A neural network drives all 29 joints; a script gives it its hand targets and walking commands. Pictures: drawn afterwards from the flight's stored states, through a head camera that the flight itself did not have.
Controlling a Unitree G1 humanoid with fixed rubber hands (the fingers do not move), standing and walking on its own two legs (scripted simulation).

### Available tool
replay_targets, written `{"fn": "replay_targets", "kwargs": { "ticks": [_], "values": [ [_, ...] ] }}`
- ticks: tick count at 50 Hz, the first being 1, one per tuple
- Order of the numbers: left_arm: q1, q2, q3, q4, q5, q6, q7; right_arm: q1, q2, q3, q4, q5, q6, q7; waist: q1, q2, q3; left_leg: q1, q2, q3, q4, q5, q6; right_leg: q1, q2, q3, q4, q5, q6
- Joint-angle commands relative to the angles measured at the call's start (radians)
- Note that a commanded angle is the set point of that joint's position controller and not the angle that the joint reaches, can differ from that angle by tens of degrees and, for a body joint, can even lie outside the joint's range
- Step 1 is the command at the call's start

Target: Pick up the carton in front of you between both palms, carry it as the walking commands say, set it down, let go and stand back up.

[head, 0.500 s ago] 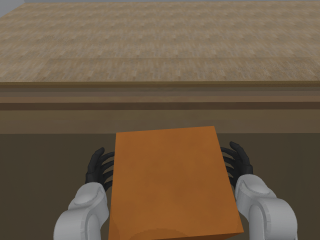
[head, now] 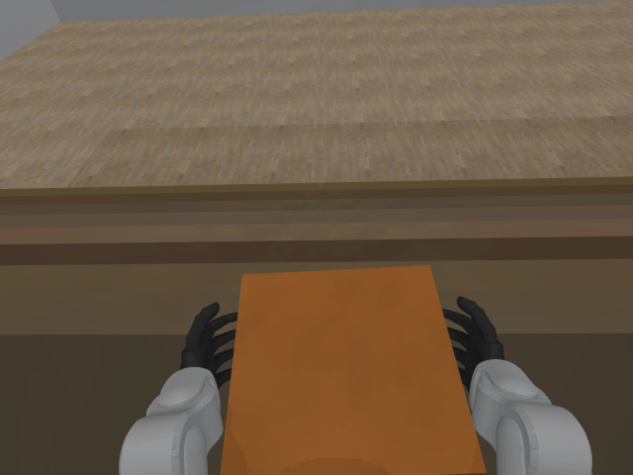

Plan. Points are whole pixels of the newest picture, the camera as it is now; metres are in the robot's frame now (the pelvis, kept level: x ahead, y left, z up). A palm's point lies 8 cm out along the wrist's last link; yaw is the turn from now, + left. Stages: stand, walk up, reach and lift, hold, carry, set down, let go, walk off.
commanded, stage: carry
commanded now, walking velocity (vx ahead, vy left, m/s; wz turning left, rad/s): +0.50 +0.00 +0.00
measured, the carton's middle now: (341, 398) +0.22 +0.00 +0.01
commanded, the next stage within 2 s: none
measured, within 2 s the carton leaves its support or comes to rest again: neither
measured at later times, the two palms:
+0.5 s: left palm (235, 160) +0.61 +0.17 +0.09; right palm (409, 153) +0.60 -0.14 +0.10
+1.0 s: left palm (243, 79) +0.95 +0.19 +0.10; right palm (371, 73) +0.97 -0.12 +0.09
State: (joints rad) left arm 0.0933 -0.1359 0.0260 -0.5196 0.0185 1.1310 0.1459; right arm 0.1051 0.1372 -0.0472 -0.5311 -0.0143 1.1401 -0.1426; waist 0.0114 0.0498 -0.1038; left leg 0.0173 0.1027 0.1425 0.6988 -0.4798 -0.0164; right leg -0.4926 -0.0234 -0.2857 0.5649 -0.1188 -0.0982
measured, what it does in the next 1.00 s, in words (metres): walks ahead: left foot, then right foot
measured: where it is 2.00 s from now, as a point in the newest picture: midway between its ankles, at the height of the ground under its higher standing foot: (311, 266)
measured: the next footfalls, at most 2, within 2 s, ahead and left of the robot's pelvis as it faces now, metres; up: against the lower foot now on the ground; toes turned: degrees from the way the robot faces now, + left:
left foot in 0.48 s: +0.50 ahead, +0.10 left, +0.00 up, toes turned +8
right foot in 0.92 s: +0.71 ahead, -0.06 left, +0.00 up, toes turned -4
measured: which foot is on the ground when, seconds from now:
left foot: up 0.00-0.46, down 0.48-0.96, up 0.98-1.00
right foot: down 0.00-0.50, up 0.52-0.90, down 0.92-1.00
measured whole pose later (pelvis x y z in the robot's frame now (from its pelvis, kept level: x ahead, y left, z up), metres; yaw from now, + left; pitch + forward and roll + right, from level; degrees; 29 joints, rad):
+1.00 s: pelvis +0.63 +0.01 +0.00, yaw +0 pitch +4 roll -1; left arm -0.43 -0.16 0.24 -0.08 0.04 0.97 0.17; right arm -0.38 0.15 -0.27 -0.14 -0.05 0.97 -0.20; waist 0.10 0.02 -0.01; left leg -0.40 -0.01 0.06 1.19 -0.46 0.05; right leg -0.48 0.03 -0.13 0.71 -0.32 -0.09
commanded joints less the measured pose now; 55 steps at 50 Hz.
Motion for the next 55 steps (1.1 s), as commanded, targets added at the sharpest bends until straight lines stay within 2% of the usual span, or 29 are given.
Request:
{"fn": "replay_targets", "kwargs": {
  "ticks": [1, 3, 4, 7, 12, 18, 21, 23, 24, 25, 26, 27, 29, 30, 34, 38, 39, 42, 43, 44, 45, 46, 47, 48, 49, 50, 51, 52, 55],
  "values": [
    [-0.262, -0.677, -0.549, -0.113, -0.181, -0.014, -0.036, -0.304, 0.628, 0.585, -0.146, 0.181, -0.021, 0.037, 0.011, -0.265, -0.266, -0.663, -0.074, -0.127, 0.687, 0.039, 0.021, 0.745, -0.419, 0.748, -0.349, -0.051, -0.173],
    [-0.301, -0.755, -0.576, -0.114, -0.193, -0.034, -0.059, -0.317, 0.714, 0.589, -0.124, 0.169, -0.040, 0.052, 0.004, -0.095, -0.230, -0.640, 0.017, -0.151, 0.616, 0.127, 0.057, 0.577, -0.359, 0.546, -0.328, 0.076, -0.103],
    [-0.318, -0.772, -0.585, -0.112, -0.195, -0.043, -0.069, -0.310, 0.746, 0.587, -0.101, 0.162, -0.050, 0.057, -0.002, -0.070, -0.207, -0.609, 0.043, -0.158, 0.528, 0.176, 0.058, 0.500, -0.328, 0.472, -0.356, 0.030, -0.059],
    [-0.301, -0.770, -0.598, -0.097, -0.195, -0.061, -0.090, -0.274, 0.773, 0.586, -0.062, 0.128, -0.074, 0.059, -0.003, -0.131, -0.179, -0.576, 0.026, -0.088, 0.365, 0.238, 0.046, 0.422, -0.277, 0.326, -0.407, -0.092, -0.026],
    [-0.288, -0.670, -0.558, -0.071, -0.174, -0.066, -0.075, -0.302, 0.705, 0.580, -0.060, 0.116, -0.078, 0.031, -0.001, -0.175, -0.068, -0.669, 0.018, -0.008, 0.085, 0.369, 0.015, 0.435, -0.230, 0.211, -0.431, -0.031, -0.039],
    [-0.441, -0.521, -0.463, -0.015, -0.145, -0.070, 0.006, -0.487, 0.546, 0.515, -0.035, 0.138, -0.073, -0.025, 0.029, -0.178, 0.019, -0.680, -0.022, 0.041, -0.065, 0.442, 0.051, 0.486, -0.216, 0.167, -0.364, 0.130, -0.058],
    [-0.568, -0.487, -0.422, 0.048, -0.140, -0.073, 0.049, -0.583, 0.489, 0.448, 0.030, 0.137, -0.078, -0.056, -0.005, -0.195, 0.014, -0.561, -0.049, 0.048, -0.095, 0.411, 0.095, 0.481, -0.226, 0.132, -0.271, 0.280, -0.037],
    [-0.649, -0.486, -0.409, 0.091, -0.139, -0.078, 0.067, -0.633, 0.476, 0.411, 0.106, 0.139, -0.090, -0.066, -0.074, -0.140, -0.110, -0.275, -0.142, 0.126, -0.145, 0.334, 0.112, 0.442, -0.160, 0.042, 0.043, 0.489, 0.007],
    [-0.700, -0.482, -0.402, 0.109, -0.136, -0.082, 0.074, -0.652, 0.470, 0.395, 0.139, 0.137, -0.098, -0.068, -0.117, -0.046, -0.209, -0.060, -0.097, 0.045, -0.161, 0.284, 0.110, 0.331, -0.112, 0.047, 0.294, 0.349, 0.030],
    [-0.719, -0.503, -0.394, 0.129, -0.138, -0.085, 0.078, -0.696, 0.439, 0.376, 0.159, 0.133, -0.105, -0.074, -0.084, 0.184, -0.308, 0.115, 0.191, -0.464, -0.281, 0.157, 0.216, 0.083, -0.003, 0.080, 0.612, 0.013, 0.079],
    [-0.752, -0.505, -0.384, 0.160, -0.140, -0.092, 0.082, -0.739, 0.476, 0.390, 0.195, 0.153, -0.113, -0.076, -0.089, 0.304, -0.354, 0.220, 0.278, -0.754, -0.419, 0.201, 0.298, -0.128, 0.102, 0.222, 0.808, -0.370, 0.074],
    [-0.809, -0.548, -0.375, 0.201, -0.137, -0.099, 0.084, -0.797, 0.517, 0.401, 0.204, 0.168, -0.122, -0.071, -0.080, 0.230, -0.351, 0.210, 0.276, -0.659, -0.383, 0.319, 0.294, -0.177, 0.040, 0.307, 0.910, -0.356, 0.043],
    [-0.896, -0.631, -0.346, 0.266, -0.125, -0.120, 0.074, -0.910, 0.614, 0.425, 0.222, 0.189, -0.149, -0.052, -0.072, 0.033, -0.332, 0.103, 0.229, -0.477, -0.295, 0.509, 0.248, -0.205, -0.024, 0.324, 0.887, -0.306, 0.017],
    [-0.921, -0.658, -0.343, 0.295, -0.114, -0.135, 0.067, -0.971, 0.653, 0.436, 0.229, 0.197, -0.163, -0.041, -0.055, 0.010, -0.326, 0.043, 0.212, -0.404, -0.298, 0.539, 0.228, -0.187, -0.042, 0.321, 0.824, -0.264, 0.016],
    [-0.986, -0.711, -0.349, 0.387, -0.079, -0.177, 0.055, -1.069, 0.704, 0.441, 0.304, 0.193, -0.200, -0.019, -0.036, 0.047, -0.333, 0.015, 0.178, -0.284, -0.306, 0.571, 0.218, -0.206, -0.041, 0.273, 0.703, -0.201, 0.028],
    [-1.009, -0.735, -0.366, 0.411, -0.087, -0.190, 0.049, -1.030, 0.705, 0.408, 0.370, 0.149, -0.206, -0.026, -0.059, 0.068, -0.297, 0.092, 0.148, -0.211, -0.267, 0.721, 0.230, -0.322, -0.039, 0.230, 0.525, -0.128, 0.044],
    [-1.016, -0.737, -0.370, 0.405, -0.098, -0.190, 0.047, -1.033, 0.706, 0.402, 0.375, 0.141, -0.205, -0.027, -0.046, 0.031, -0.256, 0.008, 0.093, -0.143, -0.291, 0.733, 0.209, -0.235, -0.026, 0.225, 0.328, -0.049, 0.047],
    [-0.996, -0.743, -0.388, 0.378, -0.119, -0.179, 0.039, -0.983, 0.709, 0.393, 0.370, 0.122, -0.194, -0.033, -0.052, 0.116, -0.227, -0.059, 0.053, -0.052, -0.289, 0.834, 0.181, -0.034, 0.049, 0.111, 0.126, 0.037, 0.043],
    [-0.991, -0.739, -0.391, 0.371, -0.124, -0.174, 0.035, -0.969, 0.705, 0.391, 0.369, 0.113, -0.188, -0.035, -0.045, 0.127, -0.227, -0.036, 0.058, -0.048, -0.264, 0.863, 0.179, -0.017, 0.050, 0.107, 0.087, 0.021, 0.033],
    [-0.981, -0.726, -0.394, 0.364, -0.128, -0.168, 0.032, -0.962, 0.698, 0.393, 0.371, 0.108, -0.183, -0.037, 0.001, 0.128, -0.279, -0.053, 0.068, 0.002, -0.141, 1.045, 0.158, 0.104, 0.038, 0.100, 0.193, 0.144, 0.007],
    [-0.968, -0.724, -0.392, 0.364, -0.130, -0.163, 0.028, -0.947, 0.692, 0.397, 0.366, 0.100, -0.178, -0.040, 0.043, 0.104, -0.326, -0.047, 0.058, 0.033, 0.008, 1.150, 0.132, 0.179, 0.067, 0.093, 0.145, 0.090, -0.004],
    [-0.942, -0.717, -0.386, 0.367, -0.126, -0.160, 0.025, -0.956, 0.679, 0.397, 0.349, 0.091, -0.172, -0.044, 0.125, 0.033, -0.363, -0.127, 0.034, 0.059, 0.211, 1.122, 0.107, 0.340, 0.081, 0.089, 0.060, 0.105, -0.010],
    [-0.906, -0.702, -0.368, 0.378, -0.120, -0.155, 0.023, -0.980, 0.668, 0.390, 0.332, 0.080, -0.166, -0.050, 0.182, -0.077, -0.351, -0.272, -0.023, 0.034, 0.422, 0.853, 0.093, 0.478, 0.017, 0.198, -0.006, 0.292, -0.005],
    [-0.942, -0.688, -0.370, 0.388, -0.122, -0.157, 0.027, -0.954, 0.677, 0.376, 0.351, 0.069, -0.158, -0.052, 0.096, -0.428, -0.337, -0.612, -0.212, -0.017, 0.687, 0.071, 0.058, 0.660, -0.177, 0.604, -0.046, 0.581, -0.179],
    [-0.956, -0.703, -0.390, 0.398, -0.142, -0.152, 0.025, -0.948, 0.661, 0.353, 0.364, 0.048, -0.159, -0.055, 0.080, -0.396, -0.340, -0.832, -0.191, -0.137, 0.787, -0.078, 0.065, 0.762, -0.270, 0.766, -0.051, 0.512, -0.270],
    [-0.996, -0.742, -0.424, 0.380, -0.170, -0.154, 0.018, -0.974, 0.664, 0.330, 0.363, 0.041, -0.162, -0.058, 0.114, -0.264, -0.327, -0.906, -0.150, -0.210, 0.807, -0.086, 0.065, 0.747, -0.289, 0.786, -0.033, 0.379, -0.298],
    [-1.034, -0.770, -0.452, 0.356, -0.197, -0.159, 0.010, -0.991, 0.679, 0.321, 0.361, 0.050, -0.168, -0.058, 0.108, -0.129, -0.299, -0.896, -0.107, -0.238, 0.716, -0.057, 0.074, 0.657, -0.276, 0.754, -0.035, 0.287, -0.266],
    [-1.086, -0.795, -0.480, 0.336, -0.217, -0.167, 0.004, -1.018, 0.685, 0.310, 0.357, 0.050, -0.177, -0.057, 0.080, -0.079, -0.271, -0.885, -0.088, -0.250, 0.558, -0.030, 0.077, 0.605, -0.258, 0.723, -0.030, 0.223, -0.233],
    [-1.150, -0.828, -0.522, 0.305, -0.267, -0.196, -0.009, -1.012, 0.704, 0.317, 0.367, 0.055, -0.206, -0.050, 0.081, -0.080, -0.260, -0.737, -0.091, -0.176, 0.324, 0.039, 0.056, 0.471, -0.252, 0.630, -0.065, 0.192, -0.201]
  ]
}}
